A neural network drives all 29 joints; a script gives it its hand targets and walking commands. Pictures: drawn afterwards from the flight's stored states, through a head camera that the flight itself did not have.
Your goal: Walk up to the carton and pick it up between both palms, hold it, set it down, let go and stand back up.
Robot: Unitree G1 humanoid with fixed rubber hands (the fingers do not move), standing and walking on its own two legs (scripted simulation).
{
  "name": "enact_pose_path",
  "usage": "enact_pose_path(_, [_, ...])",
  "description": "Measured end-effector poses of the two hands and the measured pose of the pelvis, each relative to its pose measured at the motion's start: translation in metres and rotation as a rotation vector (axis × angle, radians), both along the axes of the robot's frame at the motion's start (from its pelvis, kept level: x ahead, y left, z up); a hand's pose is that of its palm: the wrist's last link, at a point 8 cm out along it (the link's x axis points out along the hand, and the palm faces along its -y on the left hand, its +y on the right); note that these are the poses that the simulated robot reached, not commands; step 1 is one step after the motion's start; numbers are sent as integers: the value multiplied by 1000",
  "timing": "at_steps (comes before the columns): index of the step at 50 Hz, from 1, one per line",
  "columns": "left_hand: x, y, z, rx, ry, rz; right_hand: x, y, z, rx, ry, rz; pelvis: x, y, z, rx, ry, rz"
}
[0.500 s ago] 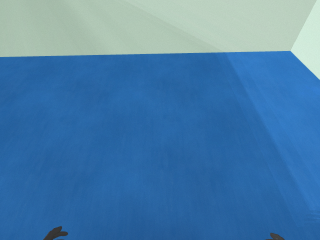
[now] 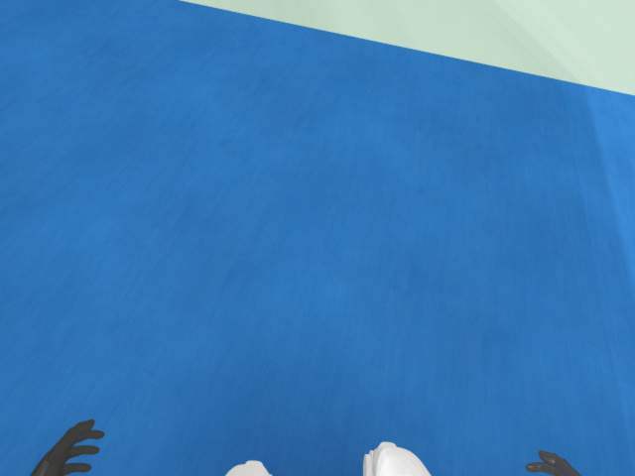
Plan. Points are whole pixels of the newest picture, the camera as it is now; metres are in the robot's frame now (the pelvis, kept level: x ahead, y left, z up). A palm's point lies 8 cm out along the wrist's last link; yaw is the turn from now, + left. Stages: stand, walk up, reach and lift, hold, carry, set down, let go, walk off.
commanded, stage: walk up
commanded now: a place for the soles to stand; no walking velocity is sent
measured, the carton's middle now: out of the picture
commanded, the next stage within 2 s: none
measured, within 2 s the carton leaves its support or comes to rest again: neither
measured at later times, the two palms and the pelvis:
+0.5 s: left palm out of the picture -0.09 +0.36 -0.04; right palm (488, 459) +0.16 -0.22 -0.09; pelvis -0.06 +0.01 +0.01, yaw +20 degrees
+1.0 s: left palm out of the picture -0.22 +0.42 -0.08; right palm out of the picture +0.14 -0.14 -0.07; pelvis -0.13 +0.07 +0.00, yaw +39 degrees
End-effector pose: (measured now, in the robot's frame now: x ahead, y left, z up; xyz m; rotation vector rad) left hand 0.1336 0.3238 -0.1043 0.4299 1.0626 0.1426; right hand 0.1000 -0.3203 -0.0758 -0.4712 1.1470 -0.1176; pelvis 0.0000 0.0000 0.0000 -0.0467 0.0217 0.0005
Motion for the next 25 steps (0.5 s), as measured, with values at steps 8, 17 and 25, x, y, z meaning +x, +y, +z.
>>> enact_pose_path(8, [-61, 39, 15, 26, 0, 130, 27, 41, 4, 24, -32, 160, -20, 22, 6, 21, 7, 129])
enact_pose_path(17, [-140, 54, 37, 112, 9, 253, 61, 82, -8, 126, -149, 308, -46, 23, 1, 54, -16, 237])
enact_pose_path(25, [-220, 40, 63, 178, 36, 383, 62, 103, -16, 224, -123, 406, -63, 10, 10, 121, -18, 343])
